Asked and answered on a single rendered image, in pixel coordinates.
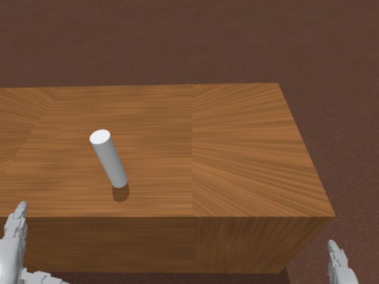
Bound left robot hand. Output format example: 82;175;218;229
0;201;70;284

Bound right robot hand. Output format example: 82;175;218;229
327;240;359;284

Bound can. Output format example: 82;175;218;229
89;130;128;188

